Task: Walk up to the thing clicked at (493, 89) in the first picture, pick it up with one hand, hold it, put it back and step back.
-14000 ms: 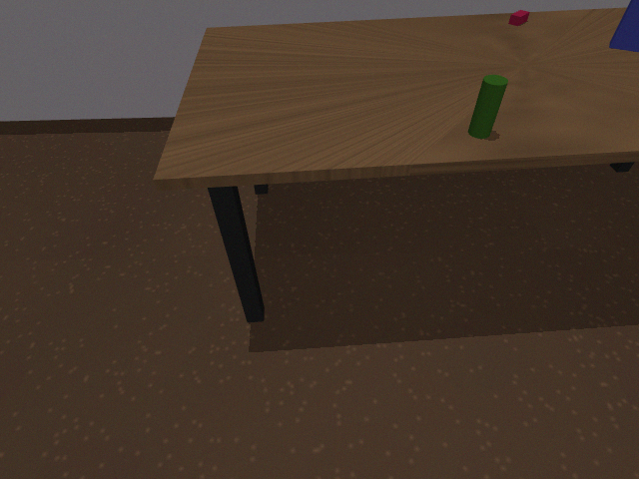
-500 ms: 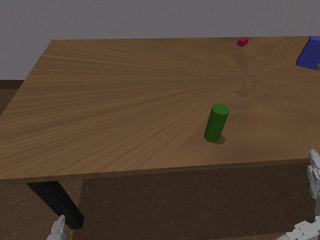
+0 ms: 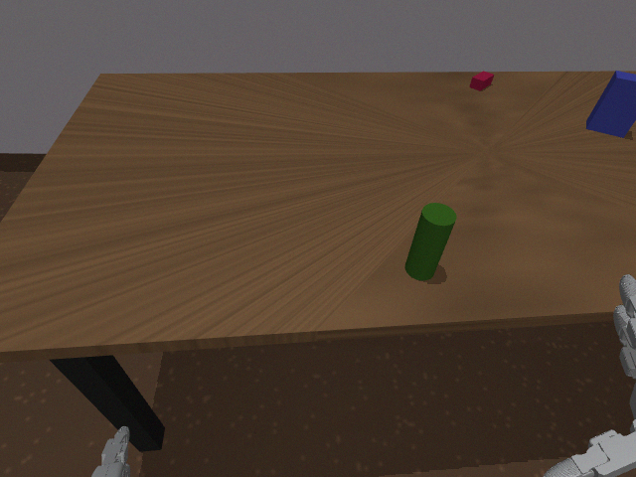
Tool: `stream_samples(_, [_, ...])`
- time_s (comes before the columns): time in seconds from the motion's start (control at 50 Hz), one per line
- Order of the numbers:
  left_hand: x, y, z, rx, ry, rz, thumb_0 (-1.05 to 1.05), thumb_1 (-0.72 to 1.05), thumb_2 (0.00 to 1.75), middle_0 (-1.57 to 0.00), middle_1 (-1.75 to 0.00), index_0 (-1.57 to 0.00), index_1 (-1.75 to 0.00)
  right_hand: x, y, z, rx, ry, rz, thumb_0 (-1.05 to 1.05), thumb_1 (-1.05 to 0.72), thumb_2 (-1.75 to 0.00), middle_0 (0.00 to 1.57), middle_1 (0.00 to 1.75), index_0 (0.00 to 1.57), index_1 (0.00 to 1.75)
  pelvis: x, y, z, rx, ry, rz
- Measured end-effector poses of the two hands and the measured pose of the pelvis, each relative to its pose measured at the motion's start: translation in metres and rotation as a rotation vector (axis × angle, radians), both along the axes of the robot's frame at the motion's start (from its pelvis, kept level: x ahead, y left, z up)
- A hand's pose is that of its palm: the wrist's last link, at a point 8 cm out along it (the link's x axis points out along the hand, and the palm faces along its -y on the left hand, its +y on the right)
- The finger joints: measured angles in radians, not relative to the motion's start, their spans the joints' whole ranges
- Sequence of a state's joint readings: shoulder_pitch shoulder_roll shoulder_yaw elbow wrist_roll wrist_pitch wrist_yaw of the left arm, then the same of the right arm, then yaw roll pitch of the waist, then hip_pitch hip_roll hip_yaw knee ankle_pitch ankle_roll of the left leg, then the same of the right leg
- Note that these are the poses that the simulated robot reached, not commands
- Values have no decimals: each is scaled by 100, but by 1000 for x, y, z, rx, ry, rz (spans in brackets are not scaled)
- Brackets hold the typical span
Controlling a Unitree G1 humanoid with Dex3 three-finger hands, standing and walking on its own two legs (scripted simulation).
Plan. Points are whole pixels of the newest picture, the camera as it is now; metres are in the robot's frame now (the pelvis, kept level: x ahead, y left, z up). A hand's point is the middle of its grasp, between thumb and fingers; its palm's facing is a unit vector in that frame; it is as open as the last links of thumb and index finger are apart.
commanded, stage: go down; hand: right
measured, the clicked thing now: (428, 243) +0.47 -0.19 +0.01
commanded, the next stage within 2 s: none
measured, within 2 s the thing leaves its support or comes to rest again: neither
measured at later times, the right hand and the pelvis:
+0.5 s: hand (594, 318) +0.26 -0.29 +0.12, palm faces +0.23 +0.95 -0.19, open 17.4 cm; pelvis +0.00 +0.00 +0.00, yaw -1 degrees
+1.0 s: hand (595, 283) +0.31 -0.32 +0.11, palm faces +0.14 +0.99 -0.02, open 17.4 cm; pelvis +0.00 -0.01 +0.00, yaw +1 degrees
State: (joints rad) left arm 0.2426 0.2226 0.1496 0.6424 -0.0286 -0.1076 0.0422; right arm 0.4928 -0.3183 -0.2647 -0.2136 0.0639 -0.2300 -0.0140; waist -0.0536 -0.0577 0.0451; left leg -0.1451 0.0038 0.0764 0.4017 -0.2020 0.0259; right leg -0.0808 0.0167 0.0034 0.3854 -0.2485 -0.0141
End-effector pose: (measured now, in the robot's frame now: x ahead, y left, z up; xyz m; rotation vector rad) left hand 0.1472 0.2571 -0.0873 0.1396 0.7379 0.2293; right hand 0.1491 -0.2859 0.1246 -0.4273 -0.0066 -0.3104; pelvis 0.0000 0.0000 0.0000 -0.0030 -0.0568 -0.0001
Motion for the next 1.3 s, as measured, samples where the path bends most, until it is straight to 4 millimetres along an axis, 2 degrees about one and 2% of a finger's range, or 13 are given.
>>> stream_samples(0.14, [3, 4, 0, 16, 3, -1, -1, -53, 6, -6, -7, -6, -7, 1, 0, -1, 7, -34, 2, -1, 52, -5, 6, 6, 7, 6, 2, 1, -1, 0, 11, -3])
stream_samples(0.26, [8, 11, -1, 35, 21, 22, -1, -53, 5, -6, -7, -6, -6, 12, -14, -1, 37, -83, -17, -1, 54, -5, 5, 6, 7, 6, 3, 3, -2, 2, 15, -9])
stream_samples(0.34, [14, 10, 2, 48, 6, 22, -1, -52, 4, -6, -6, -6, -5, 29, -24, -2, 84, -95, 0, -1, 55, -6, 4, 6, 6, 6, 1, 4, -2, 2, 17, -12])
stream_samples(0.44, [18, 2, 7, 54, -27, 16, 0, -52, 3, -6, -6, -6, -5, 61, -39, -2, 160, -76, 65, -1, 55, -6, 4, 7, 6, 7, -1, 4, -2, 3, 26, -14])
stream_samples(0.56, [5, 1, 4, 70, -16, 35, 0, -51, 3, -6, -6, -6, -4, 93, -63, 2, 271, -53, 115, -1, 54, -6, 5, 6, 6, 6, 0, 0, -3, 5, 47, -6])
stream_samples(0.72, [-14, 3, -5, 106, 46, 50, 0, -52, 4, -6, -6, -6, -4, 124, -74, -7, 383, 2, 190, -1, 56, -5, 5, 6, 6, 6, -1, -7, -4, 7, 79, 10])
stream_samples(0.82, [-13, 2, -1, 137, 45, 30, -1, -52, 4, -5, -6, -6, -5, 133, -79, -9, 411, -17, 191, -1, 57, -5, 5, 6, 6, 6, 1, -10, -4, 11, 91, 17])
stream_samples(0.94, [-4, -8, 2, 134, 28, 14, 0, -52, 4, -6, -6, -6, -5, 132, -86, -12, 419, -9, 165, -1, 55, -4, 6, 6, 6, 6, 4, -11, -5, 16, 96, 15])
stream_samples(1.08, [3, -15, 3, 128, 0, -10, 0, -52, 5, -6, -6, -6, -5, 135, -91, -5, 412, -17, 167, -1, 52, -3, 6, 6, 7, 6, 2, -10, -6, 19, 96, 6])
stream_samples(1.16, [-1, -14, 3, 134, -2, -8, 0, -52, 5, -6, -6, -6, -5, 144, -98, 0, 422, -22, 165, -1, 51, -3, 6, 5, 7, 5, -1, -8, -6, 17, 105, 2])
stream_samples(1.3, [-18, 0, 1, 169, 30, 9, 0, -52, 4, -6, -6, -6, -5, 164, -104, 3, 425, -1, 169, -1, 51, -3, 6, 5, 6, 5, -5, -6, -9, 16, 134, 6])
